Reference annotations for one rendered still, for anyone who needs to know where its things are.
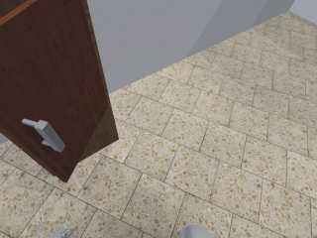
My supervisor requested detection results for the left robot hand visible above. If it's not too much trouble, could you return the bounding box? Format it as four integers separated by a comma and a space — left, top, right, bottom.
49, 226, 74, 238

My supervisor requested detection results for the cupboard door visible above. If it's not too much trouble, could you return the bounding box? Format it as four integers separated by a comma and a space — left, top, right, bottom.
0, 0, 109, 183

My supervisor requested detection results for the handle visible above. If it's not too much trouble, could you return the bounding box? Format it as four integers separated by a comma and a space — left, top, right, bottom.
22, 118, 65, 152

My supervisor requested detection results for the right robot thigh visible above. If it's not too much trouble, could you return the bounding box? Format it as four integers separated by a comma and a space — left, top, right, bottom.
179, 224, 212, 238

